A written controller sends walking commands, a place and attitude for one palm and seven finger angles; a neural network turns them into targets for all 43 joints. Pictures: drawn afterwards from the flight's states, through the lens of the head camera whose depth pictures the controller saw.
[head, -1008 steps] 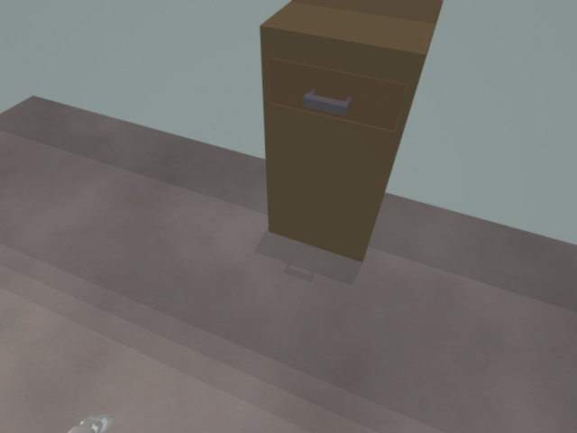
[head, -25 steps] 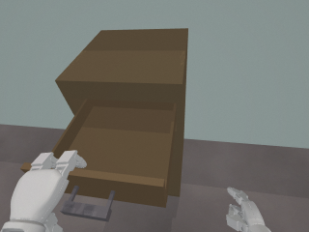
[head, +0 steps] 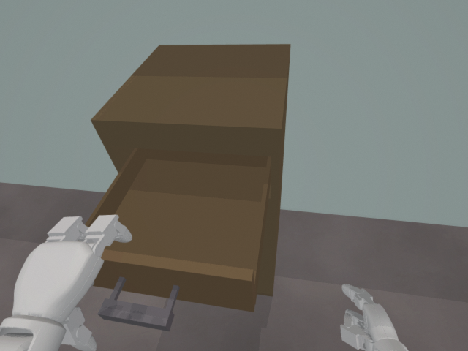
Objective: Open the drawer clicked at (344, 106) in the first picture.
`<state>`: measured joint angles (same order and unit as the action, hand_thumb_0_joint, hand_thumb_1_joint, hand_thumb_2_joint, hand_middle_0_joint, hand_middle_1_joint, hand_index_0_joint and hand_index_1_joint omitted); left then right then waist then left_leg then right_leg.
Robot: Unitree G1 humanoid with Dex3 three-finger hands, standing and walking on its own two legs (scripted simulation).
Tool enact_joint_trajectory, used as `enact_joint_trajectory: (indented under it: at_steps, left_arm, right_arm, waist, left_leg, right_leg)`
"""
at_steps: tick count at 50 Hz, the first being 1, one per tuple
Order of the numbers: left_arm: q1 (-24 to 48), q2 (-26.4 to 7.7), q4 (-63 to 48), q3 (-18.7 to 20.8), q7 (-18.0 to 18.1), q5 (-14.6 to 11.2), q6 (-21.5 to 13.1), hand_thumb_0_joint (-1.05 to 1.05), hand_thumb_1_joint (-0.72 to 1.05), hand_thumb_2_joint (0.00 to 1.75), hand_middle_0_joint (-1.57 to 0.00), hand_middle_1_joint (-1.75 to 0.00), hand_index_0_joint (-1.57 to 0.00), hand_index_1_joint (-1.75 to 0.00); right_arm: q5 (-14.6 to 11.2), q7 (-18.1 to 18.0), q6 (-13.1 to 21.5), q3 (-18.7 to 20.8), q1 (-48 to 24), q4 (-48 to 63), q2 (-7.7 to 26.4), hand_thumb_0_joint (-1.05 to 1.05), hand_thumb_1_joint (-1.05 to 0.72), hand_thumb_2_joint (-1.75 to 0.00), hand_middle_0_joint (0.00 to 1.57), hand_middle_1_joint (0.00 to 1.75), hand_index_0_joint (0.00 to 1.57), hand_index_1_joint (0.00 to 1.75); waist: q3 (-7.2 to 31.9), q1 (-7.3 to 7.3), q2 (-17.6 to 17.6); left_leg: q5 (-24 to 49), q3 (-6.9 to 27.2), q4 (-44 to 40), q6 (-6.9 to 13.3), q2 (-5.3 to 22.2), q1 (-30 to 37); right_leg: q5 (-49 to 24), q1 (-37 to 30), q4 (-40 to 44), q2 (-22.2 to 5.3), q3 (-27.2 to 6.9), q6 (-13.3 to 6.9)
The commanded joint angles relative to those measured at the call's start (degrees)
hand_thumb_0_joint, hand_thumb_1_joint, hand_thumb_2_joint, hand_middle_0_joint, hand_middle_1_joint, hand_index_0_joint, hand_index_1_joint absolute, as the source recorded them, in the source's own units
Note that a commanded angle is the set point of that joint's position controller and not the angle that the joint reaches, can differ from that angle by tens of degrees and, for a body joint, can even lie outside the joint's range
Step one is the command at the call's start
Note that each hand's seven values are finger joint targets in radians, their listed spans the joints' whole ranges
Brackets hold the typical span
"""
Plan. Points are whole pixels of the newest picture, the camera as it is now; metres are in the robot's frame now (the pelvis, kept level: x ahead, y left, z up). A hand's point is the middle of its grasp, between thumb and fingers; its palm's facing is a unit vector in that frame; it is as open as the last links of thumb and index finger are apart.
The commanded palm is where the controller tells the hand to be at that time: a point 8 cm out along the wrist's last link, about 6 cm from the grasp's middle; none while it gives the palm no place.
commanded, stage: draw the hand back to the body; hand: left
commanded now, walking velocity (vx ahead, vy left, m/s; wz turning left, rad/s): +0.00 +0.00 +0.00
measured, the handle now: (142, 300) +0.20 +0.22 -0.03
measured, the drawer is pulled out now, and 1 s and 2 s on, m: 0.29 0.29 0.29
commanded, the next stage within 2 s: step back with the hand held close in 1.40 s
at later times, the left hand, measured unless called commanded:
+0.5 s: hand (92, 275) +0.17 +0.22 +0.13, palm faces +0.21 -0.67 -0.71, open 13.8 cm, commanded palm +0.13 +0.25 +0.18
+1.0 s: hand (90, 249) +0.19 +0.22 +0.16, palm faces +0.37 -0.83 -0.42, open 10.4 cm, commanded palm +0.14 +0.27 +0.18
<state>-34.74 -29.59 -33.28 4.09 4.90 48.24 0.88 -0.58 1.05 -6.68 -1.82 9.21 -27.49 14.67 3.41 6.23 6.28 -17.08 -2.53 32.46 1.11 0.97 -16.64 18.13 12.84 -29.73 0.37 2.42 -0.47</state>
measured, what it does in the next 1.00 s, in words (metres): stands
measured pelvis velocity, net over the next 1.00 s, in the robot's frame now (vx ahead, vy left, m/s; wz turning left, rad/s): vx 0.02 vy -0.01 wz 0.02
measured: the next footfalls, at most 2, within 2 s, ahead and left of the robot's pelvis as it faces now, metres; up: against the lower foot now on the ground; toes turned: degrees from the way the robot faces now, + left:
none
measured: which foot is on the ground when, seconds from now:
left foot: down 0.00-1.00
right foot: down 0.00-1.00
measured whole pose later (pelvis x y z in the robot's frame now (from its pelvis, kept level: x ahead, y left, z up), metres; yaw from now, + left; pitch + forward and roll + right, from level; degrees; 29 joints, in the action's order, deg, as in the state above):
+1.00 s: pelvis +0.02 -0.01 +0.01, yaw +1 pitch -2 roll +0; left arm -33.1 -18.7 -28.7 15.2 6.0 -3.5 -4.7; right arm -0.4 -4.2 5.8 -0.1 10.0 -34.8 12.8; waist -0.5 3.1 3.7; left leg -14.5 -1.6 23.8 0.2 0.6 -7.4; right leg 16.2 3.5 -21.6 0.4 3.4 -1.1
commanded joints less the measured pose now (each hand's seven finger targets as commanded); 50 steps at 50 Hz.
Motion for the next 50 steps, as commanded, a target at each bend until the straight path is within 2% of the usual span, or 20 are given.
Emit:
enact_joint_trajectory:
  at_steps: [1,5,8,10,13,20,21,22,23,24,27,28,30,32,36,38,44,46,48,50]
  left_arm:
    - [0.23,-9.25,-10.69,8.49,2.02,-1.34,0.53,0.00,-0.50,0.30,-0.30,-1.20,-0.30,-1.20]
    - [1.84,-9.60,-9.68,8.29,1.00,-1.37,0.12,0.00,-0.50,0.30,-0.30,-1.20,-0.30,-1.20]
    - [1.54,-9.64,-11.66,8.49,1.22,-1.75,-0.70,0.00,-0.50,0.30,-0.30,-1.20,-0.30,-1.20]
    - [0.94,-10.77,-9.69,10.08,1.32,-1.92,-1.22,0.00,-0.50,0.30,-0.30,-1.20,-0.30,-1.20]
    - [3.28,-10.78,-11.24,9.96,1.71,-1.55,-1.86,0.00,-0.50,0.30,-0.30,-1.20,-0.30,-1.20]
    - [2.33,-12.69,-8.60,12.46,1.19,-2.77,-1.48,0.00,-0.50,0.30,-0.30,-1.20,-0.30,-1.20]
    - [3.57,11.09,-5.79,7.97,1.11,-43.88,-4.04,0.00,-0.47,0.32,-0.30,-1.18,-0.30,-1.18]
    - [0.79,6.45,-3.65,10.21,1.48,-44.92,-5.56,0.00,-0.43,0.33,-0.29,-1.15,-0.29,-1.15]
    - [0.26,5.17,-5.44,12.04,2.12,-47.69,-6.92,0.00,-0.40,0.34,-0.29,-1.13,-0.29,-1.13]
    - [3.43,3.08,-11.73,12.75,2.63,-48.76,-8.32,0.00,-0.36,0.36,-0.29,-1.11,-0.29,-1.11]
    - [4.96,0.02,-13.14,15.79,4.08,-49.41,-9.75,0.00,-0.26,0.40,-0.28,-1.04,-0.28,-1.04]
    - [4.10,3.00,-10.73,13.72,3.90,-49.62,-9.91,0.00,-0.22,0.42,-0.28,-1.02,-0.28,-1.02]
    - [5.96,3.17,-10.17,13.69,3.62,-50.16,-10.16,0.00,-0.15,0.45,-0.27,-0.98,-0.27,-0.98]
    - [7.50,2.04,-10.26,15.29,3.44,-50.30,-10.45,0.00,-0.08,0.48,-0.27,-0.93,-0.27,-0.93]
    - [4.60,3.55,-7.90,15.60,2.49,-51.41,-10.36,0.00,0.06,0.54,-0.26,-0.84,-0.26,-0.84]
    - [2.61,5.18,-4.10,15.14,1.96,-51.73,-9.78,0.00,0.13,0.57,-0.25,-0.80,-0.25,-0.80]
    - [4.02,1.91,-9.24,17.74,2.18,-51.88,-9.85,0.00,0.34,0.66,-0.24,-0.66,-0.24,-0.66]
    - [3.75,1.98,-7.79,18.17,2.28,-52.13,-9.33,0.00,0.41,0.69,-0.24,-0.62,-0.24,-0.62]
    - [4.80,2.16,-6.80,18.09,2.34,-51.86,-9.30,0.00,0.48,0.72,-0.23,-0.57,-0.23,-0.57]
    - [4.89,2.25,-5.81,18.40,2.45,-52.10,-9.13,0.00,0.55,0.75,-0.22,-0.52,-0.22,-0.52]
  right_arm:
    - [-0.56,-0.24,2.88,2.37,-9.75,10.61,5.75,0.00,-0.90,-0.90,0.20,0.30,0.20,0.30]
    - [-0.25,-0.76,2.65,2.35,-9.52,10.07,5.71,0.00,-0.90,-0.90,0.20,0.30,0.20,0.30]
    - [-0.29,-1.05,3.40,1.98,-9.13,10.54,5.54,0.00,-0.90,-0.90,0.20,0.30,0.20,0.30]
    - [-0.14,-1.38,3.02,2.48,-9.18,9.95,5.79,0.00,-0.90,-0.90,0.20,0.30,0.20,0.30]
    - [-0.12,-1.32,3.56,2.16,-9.02,9.99,5.53,0.00,-0.90,-0.90,0.20,0.30,0.20,0.30]
    - [-0.29,-1.69,3.20,2.68,-9.43,9.48,5.83,0.00,-0.90,-0.90,0.20,0.30,0.20,0.30]
    - [-1.39,-3.07,8.20,2.41,-5.84,10.07,0.61,0.00,-0.90,-0.90,0.20,0.30,0.20,0.30]
    - [-0.97,-3.96,11.38,2.14,-6.32,8.39,2.12,0.00,-0.90,-0.90,0.20,0.30,0.20,0.30]
    - [-0.80,-4.91,12.16,2.09,-5.12,7.36,2.28,0.00,-0.90,-0.90,0.20,0.30,0.20,0.30]
    - [-0.55,-5.51,13.64,1.82,-6.06,7.60,2.40,0.00,-0.90,-0.90,0.20,0.30,0.20,0.30]
    - [0.35,-6.63,16.77,1.50,-6.56,4.81,2.23,0.00,-0.90,-0.90,0.20,0.30,0.20,0.30]
    - [0.47,-6.55,17.13,1.16,-5.70,4.18,1.78,0.00,-0.90,-0.90,0.20,0.30,0.20,0.30]
    - [0.38,-6.42,17.77,1.22,-5.81,3.53,2.18,0.00,-0.90,-0.90,0.20,0.30,0.20,0.30]
    - [0.34,-6.16,18.39,1.34,-6.51,3.08,2.17,0.00,-0.90,-0.90,0.20,0.30,0.20,0.30]
    - [0.35,-5.62,17.79,2.05,-6.56,2.63,2.22,0.00,-0.90,-0.90,0.20,0.30,0.20,0.30]
    - [0.36,-5.52,16.92,2.52,-6.81,1.70,2.57,0.00,-0.90,-0.90,0.20,0.30,0.20,0.30]
    - [0.08,-5.48,16.46,3.03,-6.67,2.39,2.71,0.00,-0.90,-0.90,0.20,0.30,0.20,0.30]
    - [-0.02,-5.49,15.91,3.21,-7.04,2.35,2.70,0.00,-0.90,-0.90,0.20,0.30,0.20,0.30]
    - [0.03,-5.78,15.56,3.24,-6.81,1.77,2.79,0.00,-0.90,-0.90,0.20,0.30,0.20,0.30]
    - [-0.06,-5.75,15.31,3.24,-6.78,1.79,2.90,0.00,-0.90,-0.90,0.20,0.30,0.20,0.30]
  waist:
    - [4.01,0.00,-4.56]
    - [2.56,-0.11,-4.36]
    - [4.81,0.08,-2.02]
    - [2.54,0.10,-4.25]
    - [3.62,-0.03,-1.77]
    - [3.04,0.12,-2.54]
    - [-0.76,-5.88,-5.94]
    - [-0.35,-4.43,-8.89]
    - [0.82,-3.90,-10.40]
    - [3.62,-3.34,-8.15]
    - [0.91,-2.47,-1.87]
    - [-1.75,-3.03,-1.26]
    - [-3.24,-3.03,0.83]
    - [-3.87,-2.72,-0.10]
    - [-0.54,-2.58,-2.51]
    - [-1.51,-2.95,-5.16]
    - [3.79,-2.64,-1.34]
    - [2.71,-2.75,-5.31]
    - [1.12,-3.11,-2.31]
    - [0.66,-2.98,-4.03]
  left_leg:
    - [15.78,1.48,-3.42,0.30,0.90,6.85]
    - [13.55,1.35,-3.89,0.64,0.59,6.91]
    - [14.43,1.44,-3.37,0.67,0.63,8.19]
    - [14.00,1.55,-3.46,0.54,0.60,7.25]
    - [13.35,1.78,-3.51,0.45,0.70,7.96]
    - [14.15,1.86,-3.97,0.44,0.50,7.56]
    - [11.83,2.86,-5.68,1.42,1.74,12.84]
    - [11.65,3.49,-6.73,1.13,2.61,13.02]
    - [13.35,3.13,-7.29,1.08,2.30,12.83]
    - [14.70,3.24,-7.89,0.95,2.04,13.43]
    - [14.09,2.35,-8.30,0.52,0.97,12.00]
    - [13.23,2.21,-8.88,0.36,0.74,11.09]
    - [12.92,2.53,-9.65,0.07,0.83,11.06]
    - [13.54,2.83,-10.16,-0.24,0.84,11.07]
    - [18.39,2.23,-9.90,-0.04,0.97,12.36]
    - [18.96,1.85,-9.87,0.22,1.08,12.36]
    - [23.38,1.58,-9.25,0.03,0.82,14.82]
    - [23.22,1.63,-9.36,0.12,0.92,14.41]
    - [22.25,1.14,-9.38,0.11,0.57,14.74]
    - [22.01,1.59,-9.75,0.07,0.63,14.51]
  right_leg:
    - [-13.78,2.58,5.38,-1.16,-0.07,-0.13]
    - [-10.95,3.61,6.33,-0.74,0.06,-0.21]
    - [-11.08,3.43,6.16,-0.97,0.00,-0.38]
    - [-10.96,3.98,6.49,-0.74,0.12,-0.23]
    - [-8.72,4.65,6.41,-0.84,0.25,-0.55]
    - [-10.70,3.34,6.36,-0.78,0.30,-0.34]
    - [-10.08,0.28,5.65,0.04,1.76,-1.18]
    - [-8.38,0.41,5.88,0.38,1.30,-1.11]
    - [-9.85,-1.14,6.85,-0.47,2.02,-0.71]
    - [-11.16,-3.51,6.58,-1.36,1.55,-0.43]
    - [-11.84,-3.88,8.66,-1.77,0.52,-0.85]
    - [-11.51,-3.00,9.33,-1.67,1.16,-0.95]
    - [-10.91,-2.89,10.11,-1.61,0.99,-1.24]
    - [-10.98,-3.44,10.82,-1.53,0.94,-1.37]
    - [-17.08,-6.39,9.90,-1.77,0.96,-1.05]
    - [-18.58,-5.84,10.65,-1.33,1.16,-0.74]
    - [-22.84,-8.32,9.79,-1.98,0.51,-0.72]
    - [-23.48,-7.91,9.94,-1.84,0.83,-0.40]
    - [-22.41,-6.58,10.94,-1.67,0.74,-0.45]
    - [-21.90,-6.61,10.83,-1.58,1.03,-0.44]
